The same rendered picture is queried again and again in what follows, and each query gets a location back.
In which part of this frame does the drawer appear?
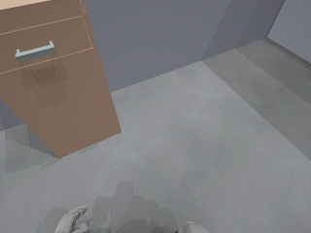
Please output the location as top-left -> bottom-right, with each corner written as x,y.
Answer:
0,16 -> 91,73

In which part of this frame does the handle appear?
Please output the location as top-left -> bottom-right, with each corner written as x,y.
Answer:
15,41 -> 57,63

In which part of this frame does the robot right thigh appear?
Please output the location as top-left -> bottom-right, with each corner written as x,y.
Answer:
178,223 -> 209,233

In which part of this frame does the left robot hand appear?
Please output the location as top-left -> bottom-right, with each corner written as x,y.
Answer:
54,206 -> 90,233

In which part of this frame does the cabinet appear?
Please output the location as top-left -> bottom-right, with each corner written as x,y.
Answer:
0,0 -> 121,158

